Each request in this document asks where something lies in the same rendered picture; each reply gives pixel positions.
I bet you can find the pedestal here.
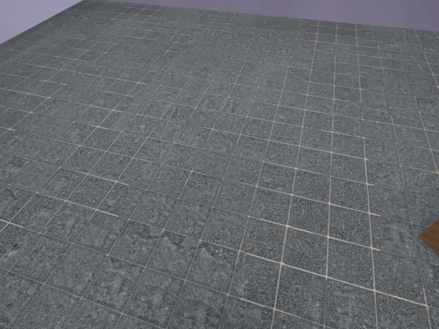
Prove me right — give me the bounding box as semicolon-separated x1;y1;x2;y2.
418;219;439;256

